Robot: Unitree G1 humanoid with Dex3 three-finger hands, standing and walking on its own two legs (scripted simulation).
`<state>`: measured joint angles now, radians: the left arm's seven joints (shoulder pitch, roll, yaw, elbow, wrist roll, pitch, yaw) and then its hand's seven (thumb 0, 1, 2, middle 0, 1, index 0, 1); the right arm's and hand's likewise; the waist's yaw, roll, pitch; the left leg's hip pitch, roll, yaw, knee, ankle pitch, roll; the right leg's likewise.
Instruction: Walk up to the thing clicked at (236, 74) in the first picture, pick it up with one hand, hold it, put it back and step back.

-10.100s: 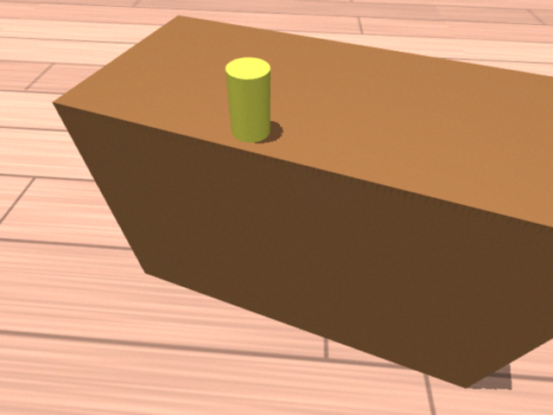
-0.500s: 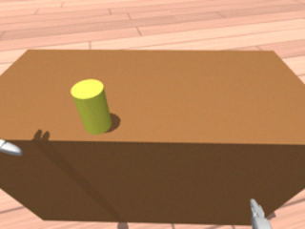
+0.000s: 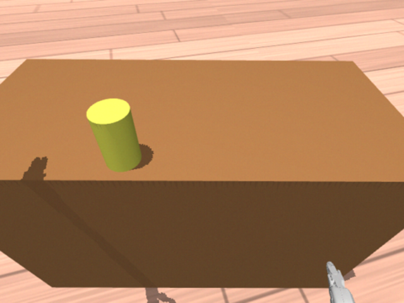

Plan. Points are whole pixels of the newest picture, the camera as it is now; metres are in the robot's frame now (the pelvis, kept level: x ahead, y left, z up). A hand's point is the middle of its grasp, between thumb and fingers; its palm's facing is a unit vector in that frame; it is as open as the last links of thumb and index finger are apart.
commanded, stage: go down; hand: left
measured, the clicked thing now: (116, 136) +0.44 +0.20 +0.10
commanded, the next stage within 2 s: approach in 1.56 s
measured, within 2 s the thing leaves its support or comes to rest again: neither
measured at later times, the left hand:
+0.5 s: hand out of the picture +0.36 +0.37 +0.21, palm faces +0.20 -0.98 -0.04, open 17.7 cm
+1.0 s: hand out of the picture +0.37 +0.39 +0.21, palm faces +0.21 -0.98 -0.01, open 17.7 cm
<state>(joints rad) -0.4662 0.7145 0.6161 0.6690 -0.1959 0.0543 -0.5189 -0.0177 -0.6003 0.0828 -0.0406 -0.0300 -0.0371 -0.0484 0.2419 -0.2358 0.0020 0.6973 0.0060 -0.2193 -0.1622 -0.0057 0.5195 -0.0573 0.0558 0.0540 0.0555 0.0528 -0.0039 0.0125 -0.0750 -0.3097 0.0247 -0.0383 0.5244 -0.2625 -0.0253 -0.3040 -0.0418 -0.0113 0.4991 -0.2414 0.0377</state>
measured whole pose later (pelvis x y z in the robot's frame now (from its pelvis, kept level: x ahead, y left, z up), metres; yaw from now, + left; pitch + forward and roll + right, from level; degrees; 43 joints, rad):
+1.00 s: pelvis +0.02 +0.01 +0.00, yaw +0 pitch +6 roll -1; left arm -0.60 0.85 0.63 0.87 -0.17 0.16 -0.59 -0.02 -0.61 0.04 -0.05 -0.03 -0.05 -0.04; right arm 0.24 -0.24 0.02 0.68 0.01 -0.23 -0.20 0.00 0.50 -0.06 0.06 0.05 0.06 0.05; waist -0.02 0.01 -0.11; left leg -0.36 0.02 -0.04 0.54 -0.29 -0.02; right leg -0.34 -0.04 -0.01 0.48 -0.25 0.05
